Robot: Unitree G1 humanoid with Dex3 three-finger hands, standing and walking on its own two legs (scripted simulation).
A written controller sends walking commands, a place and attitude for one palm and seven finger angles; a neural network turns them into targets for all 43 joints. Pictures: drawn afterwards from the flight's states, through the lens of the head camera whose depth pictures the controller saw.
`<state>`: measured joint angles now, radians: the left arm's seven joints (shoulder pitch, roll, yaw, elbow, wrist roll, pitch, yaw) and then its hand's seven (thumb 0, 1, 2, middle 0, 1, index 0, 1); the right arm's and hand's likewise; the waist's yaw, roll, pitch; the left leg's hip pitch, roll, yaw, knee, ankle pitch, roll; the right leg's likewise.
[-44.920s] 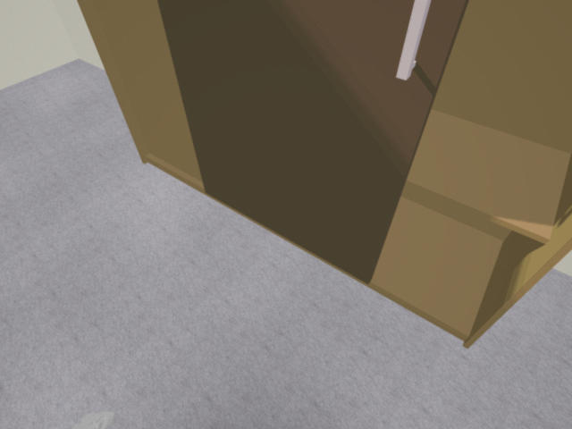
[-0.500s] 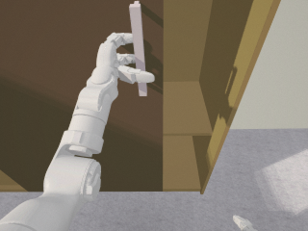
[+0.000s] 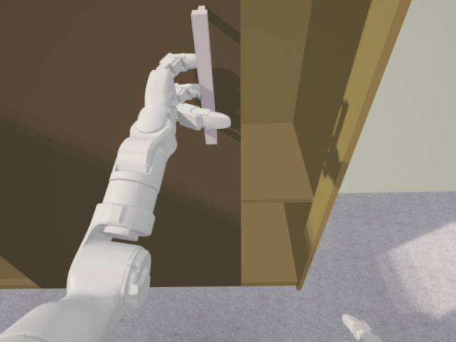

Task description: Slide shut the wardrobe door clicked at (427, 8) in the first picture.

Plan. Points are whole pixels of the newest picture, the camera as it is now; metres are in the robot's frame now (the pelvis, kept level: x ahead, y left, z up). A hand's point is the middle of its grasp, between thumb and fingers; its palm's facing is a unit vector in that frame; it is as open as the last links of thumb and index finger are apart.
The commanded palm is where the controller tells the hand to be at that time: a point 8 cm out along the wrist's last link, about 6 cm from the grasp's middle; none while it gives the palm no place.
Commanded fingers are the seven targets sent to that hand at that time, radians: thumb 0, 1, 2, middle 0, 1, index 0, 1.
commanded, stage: slide the fingers in behind the handle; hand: left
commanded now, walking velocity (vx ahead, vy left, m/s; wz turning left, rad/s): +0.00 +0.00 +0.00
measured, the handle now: (207, 82) +0.49 +0.05 +0.24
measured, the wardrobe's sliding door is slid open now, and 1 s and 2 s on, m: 0.25 0.25 0.25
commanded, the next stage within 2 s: grip the handle and tug to test in 1.36 s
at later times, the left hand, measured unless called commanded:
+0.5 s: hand (215, 95) +0.44 +0.03 +0.25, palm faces -0.01 -1.00 +0.01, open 14.0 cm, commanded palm +0.41 +0.09 +0.25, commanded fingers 0.00 -0.50 0.30 -0.30 -1.20 -0.30 -1.20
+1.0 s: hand (218, 97) +0.43 +0.03 +0.25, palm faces +0.01 -1.00 +0.00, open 14.4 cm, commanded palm +0.40 +0.08 +0.25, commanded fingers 0.00 -0.50 0.30 -0.30 -1.20 -0.30 -1.20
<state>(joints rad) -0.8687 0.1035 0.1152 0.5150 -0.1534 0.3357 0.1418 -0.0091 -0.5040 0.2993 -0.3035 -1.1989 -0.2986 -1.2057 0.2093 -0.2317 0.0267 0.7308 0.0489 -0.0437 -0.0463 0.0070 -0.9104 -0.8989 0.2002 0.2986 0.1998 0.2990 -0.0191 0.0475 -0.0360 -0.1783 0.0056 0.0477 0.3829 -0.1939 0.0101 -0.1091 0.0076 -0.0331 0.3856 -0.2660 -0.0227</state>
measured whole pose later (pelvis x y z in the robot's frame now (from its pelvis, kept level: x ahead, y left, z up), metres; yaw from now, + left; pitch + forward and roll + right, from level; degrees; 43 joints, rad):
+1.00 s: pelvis +0.01 +0.00 +0.00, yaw +1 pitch -1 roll +1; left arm -0.84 0.03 0.05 0.42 -0.14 0.38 0.22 -0.01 -0.50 0.30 -0.27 -1.20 -0.23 -1.16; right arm 0.18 -0.22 0.01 0.71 0.04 0.00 -0.02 0.01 -0.91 -0.90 0.20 0.30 0.20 0.30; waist -0.02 0.05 -0.04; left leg -0.17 0.01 0.04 0.39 -0.20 0.00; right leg -0.09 0.01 -0.04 0.39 -0.28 -0.03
